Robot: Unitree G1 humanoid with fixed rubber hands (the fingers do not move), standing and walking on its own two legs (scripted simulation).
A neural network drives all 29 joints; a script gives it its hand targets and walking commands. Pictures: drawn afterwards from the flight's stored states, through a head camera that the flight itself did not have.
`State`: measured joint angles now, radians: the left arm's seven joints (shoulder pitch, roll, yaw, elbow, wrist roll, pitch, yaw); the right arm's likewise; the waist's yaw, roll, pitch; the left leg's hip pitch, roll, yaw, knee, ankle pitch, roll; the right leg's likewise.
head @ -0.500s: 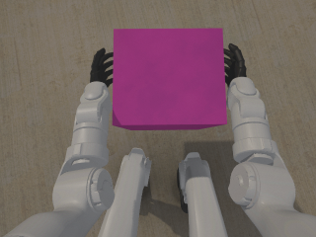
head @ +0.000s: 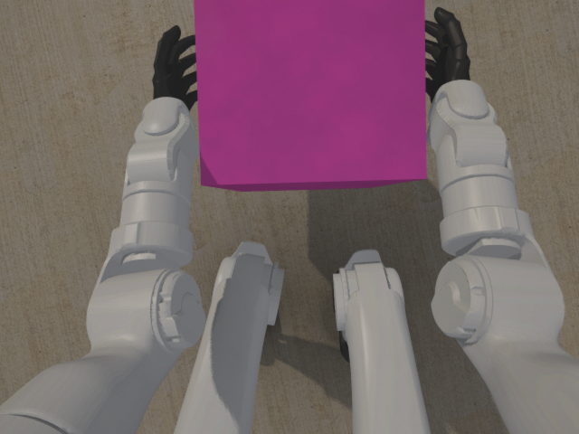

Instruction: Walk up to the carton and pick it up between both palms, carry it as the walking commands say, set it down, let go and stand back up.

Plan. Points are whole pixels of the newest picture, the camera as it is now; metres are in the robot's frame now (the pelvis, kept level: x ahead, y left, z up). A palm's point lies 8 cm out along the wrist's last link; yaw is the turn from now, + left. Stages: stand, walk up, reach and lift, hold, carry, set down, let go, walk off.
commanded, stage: set down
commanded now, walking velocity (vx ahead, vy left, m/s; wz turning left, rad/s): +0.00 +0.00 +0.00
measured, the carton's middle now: (306, 114) +0.50 +0.01 -0.19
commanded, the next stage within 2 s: none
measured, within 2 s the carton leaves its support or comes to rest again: rests again in 1.30 s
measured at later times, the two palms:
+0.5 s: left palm (195, 104) +0.51 +0.17 -0.20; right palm (420, 89) +0.54 -0.15 -0.20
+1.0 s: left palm (200, 109) +0.51 +0.17 -0.22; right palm (416, 94) +0.54 -0.15 -0.22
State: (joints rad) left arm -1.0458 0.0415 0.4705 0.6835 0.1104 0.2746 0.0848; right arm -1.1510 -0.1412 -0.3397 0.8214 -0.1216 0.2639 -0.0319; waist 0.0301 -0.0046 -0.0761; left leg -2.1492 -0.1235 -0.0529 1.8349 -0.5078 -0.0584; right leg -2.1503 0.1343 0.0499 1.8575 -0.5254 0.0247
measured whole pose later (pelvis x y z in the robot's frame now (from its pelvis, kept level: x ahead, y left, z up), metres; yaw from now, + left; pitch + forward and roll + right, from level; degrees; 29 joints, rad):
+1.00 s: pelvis +0.00 +0.00 -0.08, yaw +0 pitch +41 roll +2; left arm -1.21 0.13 0.40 0.84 -0.01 0.21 0.14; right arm -1.33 -0.24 -0.22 0.99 -0.01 0.20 -0.08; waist 0.03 0.00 0.15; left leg -2.28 -0.13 -0.02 2.12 -0.57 -0.07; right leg -2.28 0.14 0.03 2.15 -0.59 0.03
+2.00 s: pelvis +0.00 +0.00 -0.09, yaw +1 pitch +39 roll +2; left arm -1.25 0.15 0.42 0.91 0.02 0.17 0.11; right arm -1.39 -0.26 -0.25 1.07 -0.06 0.17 -0.05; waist 0.03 0.00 0.23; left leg -2.27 -0.10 0.00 2.17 -0.58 -0.05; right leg -2.28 0.10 0.01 2.20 -0.59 0.00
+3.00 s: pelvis +0.00 +0.00 -0.07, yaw +1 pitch +40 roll +2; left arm -1.17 0.28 0.22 0.83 -0.19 0.11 0.12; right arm -1.28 -0.43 -0.09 0.94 0.16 0.12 -0.04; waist 0.04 0.00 0.19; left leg -2.24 -0.07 0.01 2.11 -0.58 -0.02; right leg -2.23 0.05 0.00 2.14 -0.61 -0.01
